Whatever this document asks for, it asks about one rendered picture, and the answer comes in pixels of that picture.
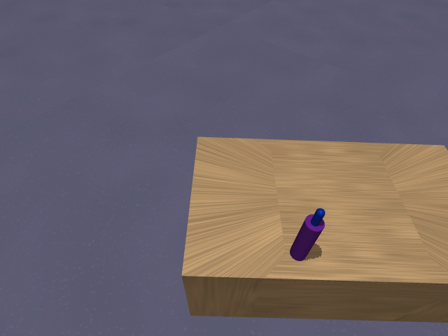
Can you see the bottle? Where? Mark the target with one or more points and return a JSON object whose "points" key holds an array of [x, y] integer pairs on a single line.
{"points": [[309, 232]]}

